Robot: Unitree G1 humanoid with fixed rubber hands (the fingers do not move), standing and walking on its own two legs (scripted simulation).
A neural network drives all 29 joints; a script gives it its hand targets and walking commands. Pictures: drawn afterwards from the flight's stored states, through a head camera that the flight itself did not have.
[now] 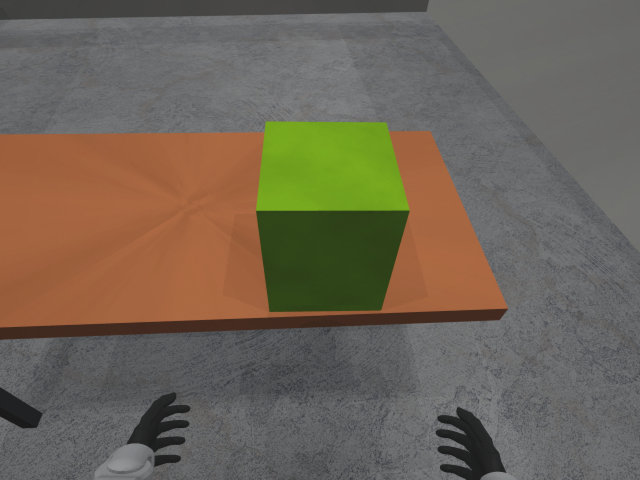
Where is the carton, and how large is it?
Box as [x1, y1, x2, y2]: [256, 121, 409, 311]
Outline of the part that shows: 266,121 256,214 269,310 380,310 409,210 386,123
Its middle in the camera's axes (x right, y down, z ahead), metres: +0.01 -0.04 +0.66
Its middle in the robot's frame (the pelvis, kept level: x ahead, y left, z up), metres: +0.53 +0.00 +0.00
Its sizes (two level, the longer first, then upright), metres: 0.210 0.200 0.250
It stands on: a table, 0.64 m high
